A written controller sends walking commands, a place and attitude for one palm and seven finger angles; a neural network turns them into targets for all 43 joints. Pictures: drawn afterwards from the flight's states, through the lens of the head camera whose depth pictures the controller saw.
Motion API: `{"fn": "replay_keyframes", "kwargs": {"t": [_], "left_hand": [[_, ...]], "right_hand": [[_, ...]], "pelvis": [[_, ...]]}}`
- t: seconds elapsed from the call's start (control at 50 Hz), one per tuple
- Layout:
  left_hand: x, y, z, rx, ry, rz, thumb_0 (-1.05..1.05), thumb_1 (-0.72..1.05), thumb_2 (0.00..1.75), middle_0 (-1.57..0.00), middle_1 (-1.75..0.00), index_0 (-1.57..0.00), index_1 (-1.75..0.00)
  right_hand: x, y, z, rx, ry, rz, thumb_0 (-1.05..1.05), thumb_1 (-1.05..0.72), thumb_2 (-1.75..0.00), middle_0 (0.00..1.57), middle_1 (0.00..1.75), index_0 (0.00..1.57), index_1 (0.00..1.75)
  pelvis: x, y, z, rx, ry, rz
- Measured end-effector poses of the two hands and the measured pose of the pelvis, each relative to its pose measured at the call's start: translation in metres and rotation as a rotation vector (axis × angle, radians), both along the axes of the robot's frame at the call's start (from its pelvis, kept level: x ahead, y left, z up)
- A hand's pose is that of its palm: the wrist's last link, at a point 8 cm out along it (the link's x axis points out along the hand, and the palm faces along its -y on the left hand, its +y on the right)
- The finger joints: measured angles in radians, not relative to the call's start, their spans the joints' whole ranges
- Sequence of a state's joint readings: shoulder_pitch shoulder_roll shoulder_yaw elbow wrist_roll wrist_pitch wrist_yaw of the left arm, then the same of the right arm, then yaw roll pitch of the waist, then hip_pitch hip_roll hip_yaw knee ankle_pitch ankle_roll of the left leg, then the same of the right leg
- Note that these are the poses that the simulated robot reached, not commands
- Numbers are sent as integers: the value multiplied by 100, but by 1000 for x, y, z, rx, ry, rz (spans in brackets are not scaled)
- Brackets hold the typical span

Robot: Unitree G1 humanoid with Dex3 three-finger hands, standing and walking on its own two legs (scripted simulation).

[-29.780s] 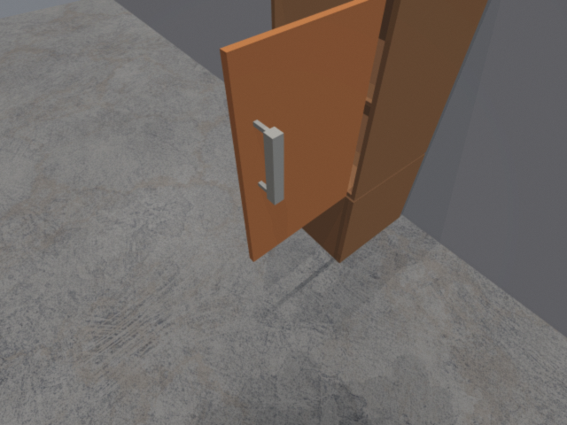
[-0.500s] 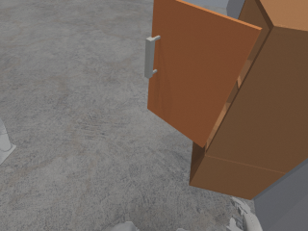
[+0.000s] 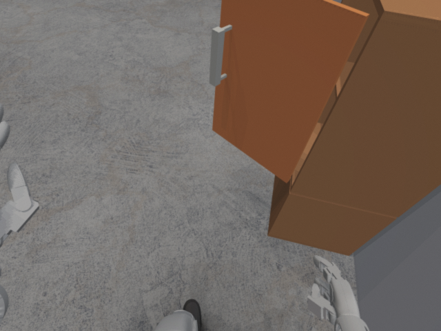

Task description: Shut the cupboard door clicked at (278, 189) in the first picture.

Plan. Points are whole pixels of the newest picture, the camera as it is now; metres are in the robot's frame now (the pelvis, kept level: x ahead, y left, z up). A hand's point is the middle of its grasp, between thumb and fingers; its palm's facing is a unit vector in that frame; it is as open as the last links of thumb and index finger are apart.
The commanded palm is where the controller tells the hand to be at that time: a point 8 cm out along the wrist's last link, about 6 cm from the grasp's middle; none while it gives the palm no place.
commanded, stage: step back with the hand held close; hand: left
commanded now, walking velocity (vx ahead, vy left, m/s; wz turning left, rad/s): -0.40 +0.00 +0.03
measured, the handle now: (221, 56) +0.86 +0.11 +0.03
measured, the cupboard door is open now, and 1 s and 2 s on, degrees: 60 60 60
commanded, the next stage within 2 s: stop stepping back and stand still in 0.02 s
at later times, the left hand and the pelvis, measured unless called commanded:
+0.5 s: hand out of the picture +0.15 +0.28 +0.18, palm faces +0.33 -0.85 -0.42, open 7.5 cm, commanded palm +0.09 +0.33 +0.19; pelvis -0.06 +0.03 +0.02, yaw -2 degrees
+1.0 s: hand out of the picture +0.11 +0.32 +0.19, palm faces +0.39 -0.80 -0.45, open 7.5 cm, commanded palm +0.05 +0.36 +0.19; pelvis -0.10 +0.07 +0.01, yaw -1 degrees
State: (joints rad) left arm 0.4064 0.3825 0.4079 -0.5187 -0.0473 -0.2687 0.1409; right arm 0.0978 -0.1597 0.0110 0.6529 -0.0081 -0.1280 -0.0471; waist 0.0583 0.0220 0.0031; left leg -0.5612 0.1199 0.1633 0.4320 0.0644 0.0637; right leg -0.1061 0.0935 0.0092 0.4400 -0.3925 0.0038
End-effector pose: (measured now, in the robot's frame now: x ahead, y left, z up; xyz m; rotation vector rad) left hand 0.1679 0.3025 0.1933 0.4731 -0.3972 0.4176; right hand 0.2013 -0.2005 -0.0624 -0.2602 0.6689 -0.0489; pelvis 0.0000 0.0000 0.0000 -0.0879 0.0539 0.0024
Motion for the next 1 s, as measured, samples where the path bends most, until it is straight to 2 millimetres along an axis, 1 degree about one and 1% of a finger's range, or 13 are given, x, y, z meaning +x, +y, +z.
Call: {"fn": "replay_keyframes", "kwargs": {"t": [0.06, 0.12, 0.2, 0.26, 0.34, 0.42, 0.52, 0.6, 0.7, 0.78, 0.82, 0.88, 1.0], "left_hand": [[-7, -17, 8, 32, -28, -105, 2, 89, 90, -21, -31, -20, -30], [-24, -18, 16, 94, -29, -146, 1, 88, 90, -22, -31, -21, -30], [-45, 1, 18, 122, -10, -90, 1, 88, 90, -22, -31, -21, -31], [-46, 26, 8, 71, -17, -8, 1, 88, 90, -22, -31, -21, -31], [-40, 48, -11, -40, 42, 50, 1, 88, 90, -22, -31, -21, -30], [-45, 36, -12, -55, 113, -18, 2, 89, 90, -21, -31, -20, -30], [-62, 17, 7, 40, 132, -119, 2, 89, 90, -21, -31, -20, -30], [-79, 28, 15, 93, 149, -80, 1, 88, 90, -22, -31, -21, -31], [-96, 51, 4, 16, 115, 38, 1, 88, 90, -22, -31, -21, -31], [-92, 61, -12, -87, 40, 65, 1, 89, 90, -21, -31, -21, -30], [-87, 63, -16, -113, 29, 55, 1, 89, 90, -21, -31, -20, -30], [-83, 63, -8, -89, 48, 23, 2, 89, 90, -21, -31, -20, -30], [-103, 57, 15, 58, 118, -37, 2, 89, 90, -21, -31, -20, -30]], "right_hand": [[-20, -8, 8, 5, -35, -54, 1, -90, -90, 20, 30, 21, 30], [-43, -21, 17, -14, -55, -107, 1, -90, -90, 20, 30, 21, 30], [-77, -40, 19, -82, -12, -166, 1, -90, -90, 20, 30, 20, 30], [-100, -49, 10, -142, 49, -192, 1, -90, -90, 20, 30, 20, 30], [-126, -40, 7, -146, 115, -218, 1, -90, -90, 20, 30, 20, 30], [-142, -17, 17, -96, 85, -203, 2, -90, -90, 20, 30, 20, 30], [-150, 6, 17, -29, 42, -180, 1, -90, -90, 20, 30, 20, 30], [-155, 13, 7, 5, 54, -173, 1, -90, -90, 20, 30, 20, 30], [-161, 11, -4, -14, 77, -174, 1, -90, -90, 20, 30, 20, 30], [-161, 8, -9, -69, 88, -169, 1, -90, -90, 20, 30, 20, 30], [-159, 11, -6, -80, 73, -172, 1, -90, -90, 20, 30, 20, 30], [-157, 20, 5, -61, 36, -169, 1, -90, -90, 20, 30, 20, 30], [-156, 37, 14, -1, 1, -138, 1, -90, -90, 20, 30, 20, 30]], "pelvis": [[-14, -4, -2, -3, -35, 10], [-21, -6, -2, 9, -50, 19], [-18, 3, 2, 44, -51, -17], [-18, 16, -2, 26, -43, 1], [-36, 29, 4, 38, -52, -8], [-51, 32, 14, 33, -44, -32], [-66, 33, 16, 46, -34, -40], [-74, 36, 14, 44, -56, -30], [-73, 45, 8, 30, -90, -33], [-73, 55, 0, 26, -121, -13], [-76, 58, -1, 33, -124, -14], [-83, 60, 5, 45, -116, -19], [-96, 66, 12, 50, -81, -19]]}}
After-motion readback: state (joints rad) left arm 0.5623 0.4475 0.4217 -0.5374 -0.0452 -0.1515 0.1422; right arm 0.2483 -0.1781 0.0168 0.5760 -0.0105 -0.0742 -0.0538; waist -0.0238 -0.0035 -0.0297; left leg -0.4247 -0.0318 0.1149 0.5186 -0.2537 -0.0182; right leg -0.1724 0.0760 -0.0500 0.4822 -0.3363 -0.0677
